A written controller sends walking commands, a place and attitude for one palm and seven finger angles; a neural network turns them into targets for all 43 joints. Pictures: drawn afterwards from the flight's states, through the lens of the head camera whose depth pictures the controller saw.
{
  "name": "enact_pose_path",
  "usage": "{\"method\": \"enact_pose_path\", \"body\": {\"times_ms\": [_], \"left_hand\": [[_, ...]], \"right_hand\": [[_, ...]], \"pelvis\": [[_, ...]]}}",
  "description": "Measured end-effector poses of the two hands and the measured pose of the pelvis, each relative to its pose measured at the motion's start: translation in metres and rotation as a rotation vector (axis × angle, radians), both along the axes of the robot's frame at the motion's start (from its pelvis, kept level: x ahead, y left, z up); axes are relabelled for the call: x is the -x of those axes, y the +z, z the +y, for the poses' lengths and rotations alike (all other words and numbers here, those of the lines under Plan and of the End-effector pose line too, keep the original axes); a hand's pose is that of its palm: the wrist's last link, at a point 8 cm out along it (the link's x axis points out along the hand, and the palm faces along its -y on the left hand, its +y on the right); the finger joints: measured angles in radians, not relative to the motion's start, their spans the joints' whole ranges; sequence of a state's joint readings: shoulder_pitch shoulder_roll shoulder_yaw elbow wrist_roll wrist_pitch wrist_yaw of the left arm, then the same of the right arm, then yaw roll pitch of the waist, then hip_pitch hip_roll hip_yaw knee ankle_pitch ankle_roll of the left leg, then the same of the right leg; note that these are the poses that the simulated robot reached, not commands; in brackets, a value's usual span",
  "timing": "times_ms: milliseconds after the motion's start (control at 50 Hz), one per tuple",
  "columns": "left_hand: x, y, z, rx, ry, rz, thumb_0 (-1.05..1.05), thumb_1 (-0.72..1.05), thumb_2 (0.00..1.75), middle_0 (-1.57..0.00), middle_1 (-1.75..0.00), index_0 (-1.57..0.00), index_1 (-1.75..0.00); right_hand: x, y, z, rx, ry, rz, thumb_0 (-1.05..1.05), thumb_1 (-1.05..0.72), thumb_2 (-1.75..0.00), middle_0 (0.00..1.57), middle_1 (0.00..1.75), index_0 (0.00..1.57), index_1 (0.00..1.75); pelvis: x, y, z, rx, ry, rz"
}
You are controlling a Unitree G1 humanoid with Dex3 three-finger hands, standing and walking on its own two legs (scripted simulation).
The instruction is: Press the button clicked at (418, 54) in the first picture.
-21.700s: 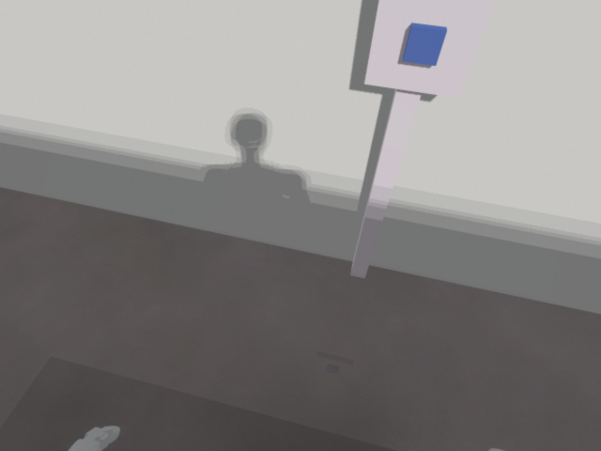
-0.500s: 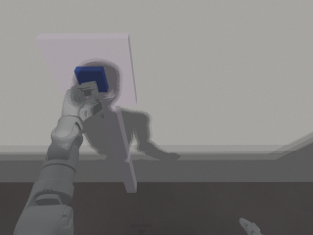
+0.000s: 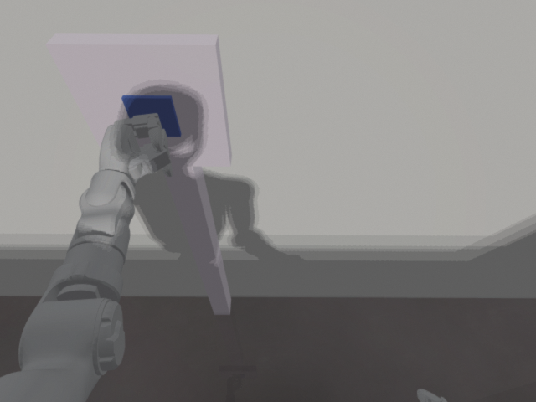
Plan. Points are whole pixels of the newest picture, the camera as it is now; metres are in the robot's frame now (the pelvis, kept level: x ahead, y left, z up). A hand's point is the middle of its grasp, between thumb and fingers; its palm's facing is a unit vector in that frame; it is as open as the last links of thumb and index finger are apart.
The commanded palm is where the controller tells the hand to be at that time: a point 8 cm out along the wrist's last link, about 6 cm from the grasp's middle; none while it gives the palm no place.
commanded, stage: hold the button down briefly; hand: left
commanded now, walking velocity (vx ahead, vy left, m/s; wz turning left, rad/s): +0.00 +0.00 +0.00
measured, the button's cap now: (154, 113) +0.50 +0.18 +0.17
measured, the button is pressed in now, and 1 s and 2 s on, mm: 13 0 0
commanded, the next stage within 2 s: pull the fist back off the button in 0.28 s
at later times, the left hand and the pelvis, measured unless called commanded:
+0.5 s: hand (163, 152) +0.45 +0.16 +0.14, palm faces +0.01 -1.00 -0.01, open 2.7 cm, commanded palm +0.44 +0.21 +0.14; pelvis -0.02 +0.01 -0.01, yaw +0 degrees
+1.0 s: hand (169, 173) +0.40 +0.15 +0.14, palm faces +0.00 -1.00 +0.00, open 3.0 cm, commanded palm +0.36 +0.20 +0.14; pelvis +0.01 +0.01 +0.00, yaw -2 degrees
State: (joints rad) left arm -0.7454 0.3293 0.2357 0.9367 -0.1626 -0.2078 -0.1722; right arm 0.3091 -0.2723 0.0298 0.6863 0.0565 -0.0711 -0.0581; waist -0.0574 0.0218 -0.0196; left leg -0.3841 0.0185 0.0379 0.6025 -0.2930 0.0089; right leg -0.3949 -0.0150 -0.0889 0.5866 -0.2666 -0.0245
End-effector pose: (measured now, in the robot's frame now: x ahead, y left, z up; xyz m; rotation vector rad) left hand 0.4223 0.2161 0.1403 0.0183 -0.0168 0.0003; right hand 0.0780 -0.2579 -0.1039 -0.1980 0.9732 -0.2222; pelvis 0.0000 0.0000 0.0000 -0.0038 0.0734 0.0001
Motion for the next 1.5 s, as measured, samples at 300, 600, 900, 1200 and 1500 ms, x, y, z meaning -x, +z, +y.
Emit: {"method": "enact_pose_path", "body": {"times_ms": [300,600,900,1200,1500], "left_hand": [[-0.002,-0.001,0.001,0.002,0.002,-0.003,-0.05,0.72,0.96,-1.30,-1.50,-1.39,-1.50],[0.001,-0.002,0.000,0.014,0.012,-0.012,-0.05,0.73,0.95,-1.30,-1.50,-1.36,-1.50],[0.028,-0.004,-0.009,0.016,0.002,-0.048,-0.02,0.84,0.93,-1.30,-1.50,-1.31,-1.50],[0.070,-0.003,-0.008,0.004,0.024,-0.040,0.02,0.90,0.90,-1.30,-1.50,-1.31,-1.50],[0.100,0.001,-0.014,-0.013,0.016,-0.016,0.02,0.90,0.90,-1.30,-1.50,-1.31,-1.50]], "right_hand": [[0.044,-0.007,0.004,0.006,-0.018,0.048,0.00,-0.90,-0.90,0.20,0.30,0.20,0.30],[0.068,-0.008,0.007,0.013,-0.029,0.055,0.00,-0.90,-0.90,0.20,0.30,0.20,0.30],[0.003,0.002,0.016,-0.034,0.001,-0.097,0.01,-0.90,-0.90,0.20,0.30,0.20,0.30],[-0.110,0.037,0.025,-0.061,0.115,-0.315,0.01,-0.90,-0.90,0.20,0.30,0.20,0.30],[-0.133,0.040,0.032,-0.073,0.161,-0.335,0.01,-0.90,-0.90,0.20,0.30,0.20,0.30]], "pelvis": [[0.018,-0.005,0.005,0.003,0.004,0.022],[0.025,-0.008,0.010,0.001,-0.005,0.028],[0.003,-0.002,0.011,-0.003,-0.027,-0.012],[-0.024,0.005,0.000,-0.007,-0.014,-0.057],[-0.028,0.005,-0.006,-0.008,0.014,-0.090]]}}
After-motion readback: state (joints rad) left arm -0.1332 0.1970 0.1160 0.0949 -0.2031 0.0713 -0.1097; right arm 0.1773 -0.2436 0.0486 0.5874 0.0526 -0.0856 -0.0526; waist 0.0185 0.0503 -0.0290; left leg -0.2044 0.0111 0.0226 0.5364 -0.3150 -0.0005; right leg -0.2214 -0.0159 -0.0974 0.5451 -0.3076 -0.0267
